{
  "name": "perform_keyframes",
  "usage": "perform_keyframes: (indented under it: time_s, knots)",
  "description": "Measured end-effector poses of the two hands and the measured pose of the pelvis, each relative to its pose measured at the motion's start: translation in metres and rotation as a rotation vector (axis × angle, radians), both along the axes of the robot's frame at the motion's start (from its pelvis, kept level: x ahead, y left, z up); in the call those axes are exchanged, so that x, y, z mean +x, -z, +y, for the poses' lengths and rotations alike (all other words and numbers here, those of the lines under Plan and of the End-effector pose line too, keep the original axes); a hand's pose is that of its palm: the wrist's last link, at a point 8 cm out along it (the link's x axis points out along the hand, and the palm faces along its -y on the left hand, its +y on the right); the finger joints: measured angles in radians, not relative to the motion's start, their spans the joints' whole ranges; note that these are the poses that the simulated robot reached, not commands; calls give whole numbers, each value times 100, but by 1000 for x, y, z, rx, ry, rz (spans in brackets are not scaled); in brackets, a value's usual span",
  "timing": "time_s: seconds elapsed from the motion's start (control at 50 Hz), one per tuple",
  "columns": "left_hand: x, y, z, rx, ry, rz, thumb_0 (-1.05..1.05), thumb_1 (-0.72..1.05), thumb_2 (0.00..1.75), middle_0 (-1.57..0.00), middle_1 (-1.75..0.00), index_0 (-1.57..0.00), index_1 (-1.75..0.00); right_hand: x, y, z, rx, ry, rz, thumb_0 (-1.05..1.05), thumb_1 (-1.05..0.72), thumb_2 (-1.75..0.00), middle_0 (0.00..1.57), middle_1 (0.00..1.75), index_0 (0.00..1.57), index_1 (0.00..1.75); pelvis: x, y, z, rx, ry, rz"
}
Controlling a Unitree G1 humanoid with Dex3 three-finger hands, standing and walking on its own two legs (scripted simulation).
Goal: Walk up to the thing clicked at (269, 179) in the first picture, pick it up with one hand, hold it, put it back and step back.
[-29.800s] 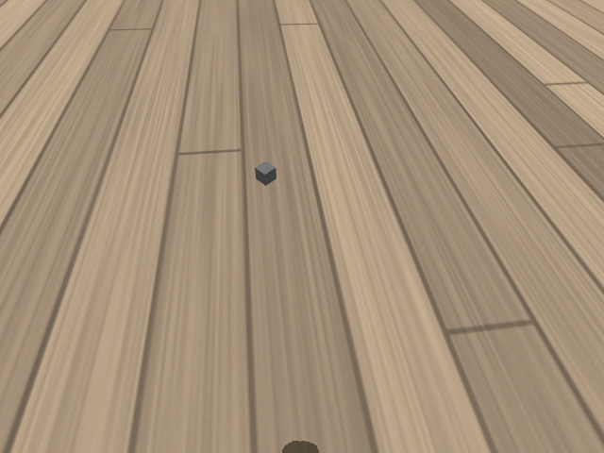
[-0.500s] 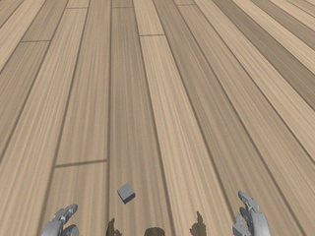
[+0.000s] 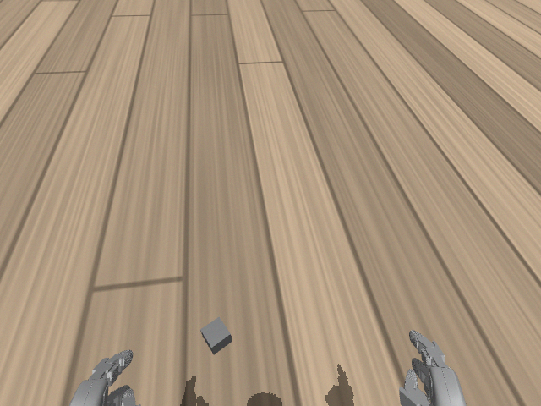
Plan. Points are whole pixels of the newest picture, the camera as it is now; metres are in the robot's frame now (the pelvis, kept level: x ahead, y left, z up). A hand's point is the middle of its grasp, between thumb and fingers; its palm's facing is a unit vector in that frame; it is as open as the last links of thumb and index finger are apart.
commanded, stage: home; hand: left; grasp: from above
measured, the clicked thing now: (216, 335) +0.48 +0.16 -0.68
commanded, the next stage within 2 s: stand in 0.42 s
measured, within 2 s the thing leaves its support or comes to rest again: neither
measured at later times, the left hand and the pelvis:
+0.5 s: hand out of the picture +0.16 +0.18 -0.05, palm faces +0.05 -0.98 -0.20, open 7.4 cm; pelvis +0.00 +0.00 +0.00, yaw +0 degrees
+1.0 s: hand out of the picture +0.06 +0.24 -0.11, palm faces +0.04 -0.95 -0.31, open 7.4 cm; pelvis -0.01 +0.01 +0.05, yaw +0 degrees
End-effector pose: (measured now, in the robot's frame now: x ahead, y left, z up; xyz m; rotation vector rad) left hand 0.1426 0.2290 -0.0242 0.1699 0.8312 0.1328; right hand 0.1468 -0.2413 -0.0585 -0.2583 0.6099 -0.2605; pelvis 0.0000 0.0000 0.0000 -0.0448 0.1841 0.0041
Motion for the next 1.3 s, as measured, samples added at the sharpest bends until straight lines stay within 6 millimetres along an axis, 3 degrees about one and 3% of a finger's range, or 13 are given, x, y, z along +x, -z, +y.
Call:
perform_keyframes:
  time_s: [0.52,0.62,0.8,0.96,1.3]
  knots:
    - [-3,0,0,-1,3,3,1,90,90,-20,-30,-20,-30,-6,3,1,5,4,8,1,-90,-90,21,30,21,30,-3,1,0,-1,1,4]
    - [0,24,15,98,39,-2,1,90,90,-21,-30,-20,-30,-15,19,-6,-36,-138,267,1,-90,-90,21,30,21,30,-11,-12,-1,34,6,-92]
    - [-45,42,45,133,-23,188,1,90,89,-21,-30,-20,-30,-48,16,-27,13,-68,447,1,-90,-90,21,30,21,30,-11,-33,0,49,8,-161]
    - [-83,48,52,105,-73,317,1,90,90,-21,-30,-20,-30,-71,9,-26,24,-16,533,1,-90,-90,21,30,21,30,-6,-48,6,42,3,-204]
    - [-113,39,59,103,-106,412,0,90,89,-21,-30,-20,-30,-91,5,-19,60,16,591,1,-90,-90,21,30,21,30,-15,-63,10,45,2,-252]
